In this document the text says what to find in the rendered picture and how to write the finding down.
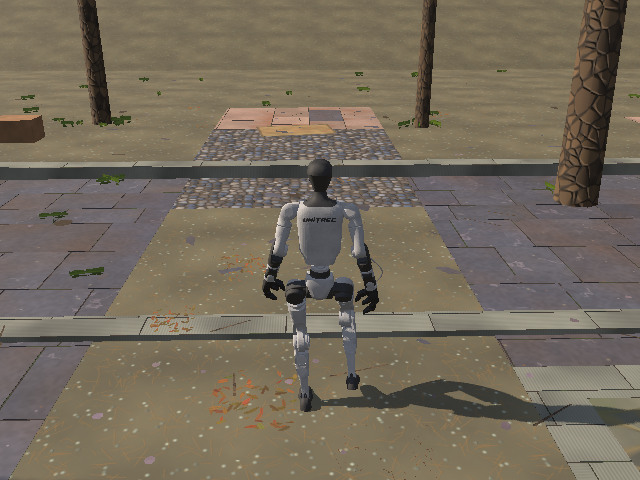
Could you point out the robot left upper arm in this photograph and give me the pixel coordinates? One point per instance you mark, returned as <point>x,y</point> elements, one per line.
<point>288,212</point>

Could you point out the robot left forearm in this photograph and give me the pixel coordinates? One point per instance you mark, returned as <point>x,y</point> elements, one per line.
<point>272,266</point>

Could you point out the right robot thigh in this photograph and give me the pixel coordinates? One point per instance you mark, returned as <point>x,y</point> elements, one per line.
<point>343,290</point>

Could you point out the robot right hand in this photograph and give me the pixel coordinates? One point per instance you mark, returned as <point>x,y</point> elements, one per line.
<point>372,297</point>

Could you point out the robot left shin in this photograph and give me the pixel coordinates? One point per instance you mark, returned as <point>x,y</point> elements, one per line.
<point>302,367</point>

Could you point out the robot right upper arm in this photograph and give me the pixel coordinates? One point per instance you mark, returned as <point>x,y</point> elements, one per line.
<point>351,212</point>

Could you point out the robot right forearm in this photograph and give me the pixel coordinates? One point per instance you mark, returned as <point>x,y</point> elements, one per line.
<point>366,271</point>

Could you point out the robot left hand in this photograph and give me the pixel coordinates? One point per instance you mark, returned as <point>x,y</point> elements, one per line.
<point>273,285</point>

